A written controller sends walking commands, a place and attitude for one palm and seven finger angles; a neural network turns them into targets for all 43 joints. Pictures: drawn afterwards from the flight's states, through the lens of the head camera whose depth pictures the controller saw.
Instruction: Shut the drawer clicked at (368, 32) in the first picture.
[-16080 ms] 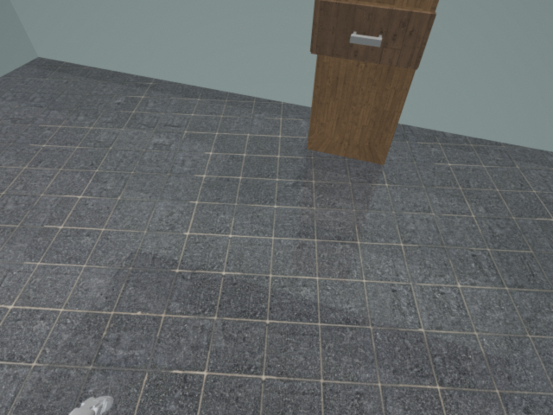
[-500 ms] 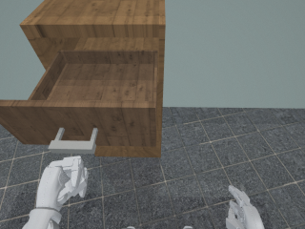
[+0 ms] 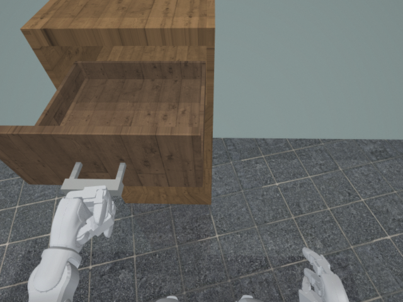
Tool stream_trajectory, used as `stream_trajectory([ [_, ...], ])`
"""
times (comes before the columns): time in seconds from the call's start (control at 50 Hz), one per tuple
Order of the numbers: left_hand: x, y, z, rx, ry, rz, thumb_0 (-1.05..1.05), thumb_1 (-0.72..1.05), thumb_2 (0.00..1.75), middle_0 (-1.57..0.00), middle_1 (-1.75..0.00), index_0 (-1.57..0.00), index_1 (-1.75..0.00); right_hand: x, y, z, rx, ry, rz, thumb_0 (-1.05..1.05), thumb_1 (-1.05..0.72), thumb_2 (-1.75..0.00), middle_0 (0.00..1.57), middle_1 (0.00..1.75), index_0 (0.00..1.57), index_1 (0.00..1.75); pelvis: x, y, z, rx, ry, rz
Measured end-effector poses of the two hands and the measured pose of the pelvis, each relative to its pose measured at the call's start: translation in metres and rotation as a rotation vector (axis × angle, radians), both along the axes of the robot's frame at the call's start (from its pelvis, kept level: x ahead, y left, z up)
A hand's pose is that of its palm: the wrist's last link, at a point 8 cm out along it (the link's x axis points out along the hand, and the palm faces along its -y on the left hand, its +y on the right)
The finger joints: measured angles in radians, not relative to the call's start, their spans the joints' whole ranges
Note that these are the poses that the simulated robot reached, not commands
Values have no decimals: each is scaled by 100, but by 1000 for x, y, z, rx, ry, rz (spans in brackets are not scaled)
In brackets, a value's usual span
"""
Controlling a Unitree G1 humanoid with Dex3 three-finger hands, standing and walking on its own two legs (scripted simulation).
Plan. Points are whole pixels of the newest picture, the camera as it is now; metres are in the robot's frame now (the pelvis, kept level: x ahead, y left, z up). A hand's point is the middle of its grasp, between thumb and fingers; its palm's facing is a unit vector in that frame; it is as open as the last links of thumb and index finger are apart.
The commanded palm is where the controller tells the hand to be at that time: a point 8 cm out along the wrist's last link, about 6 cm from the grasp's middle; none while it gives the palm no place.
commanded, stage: push the drawer shut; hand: left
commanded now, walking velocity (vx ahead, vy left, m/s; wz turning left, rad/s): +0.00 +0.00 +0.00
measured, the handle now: (96, 177) +0.34 +0.22 +0.07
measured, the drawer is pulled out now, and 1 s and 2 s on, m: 0.29 0.17 0.04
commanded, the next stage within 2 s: none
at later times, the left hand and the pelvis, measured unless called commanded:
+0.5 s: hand (114, 186) +0.32 +0.19 +0.06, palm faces -0.01 -1.00 -0.05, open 3.0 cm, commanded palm +0.30 +0.24 +0.07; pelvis -0.01 +0.01 +0.00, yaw +0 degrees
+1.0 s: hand (120, 161) +0.38 +0.19 +0.06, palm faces +0.00 -1.00 -0.04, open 3.0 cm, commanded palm +0.36 +0.24 +0.07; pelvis -0.01 +0.01 +0.00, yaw -1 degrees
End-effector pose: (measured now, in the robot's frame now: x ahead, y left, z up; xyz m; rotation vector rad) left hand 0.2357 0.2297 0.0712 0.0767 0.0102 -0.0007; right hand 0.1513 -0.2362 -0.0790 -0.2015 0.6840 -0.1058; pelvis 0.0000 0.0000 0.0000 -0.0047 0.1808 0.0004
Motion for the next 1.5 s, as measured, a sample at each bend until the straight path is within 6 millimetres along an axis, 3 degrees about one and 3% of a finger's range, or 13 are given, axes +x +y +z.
stream_trajectory([
  [0.48, 61, 10, -4, -29, -4, -7, -2, 77, 88, -140, -160, -140, -160, -17, 0, -3, -23, 82, -28, 2, -90, -90, 20, 30, 20, 30, -7, 7, 4, 1, 5, -6],
  [1.5, 186, 14, -4, -50, 8, 1, -3, 72, 85, -140, -160, -140, -160, -119, -12, -26, -60, 433, -169, 1, -90, -90, 21, 30, 20, 30, -14, 15, -3, -8, 94, -33],
])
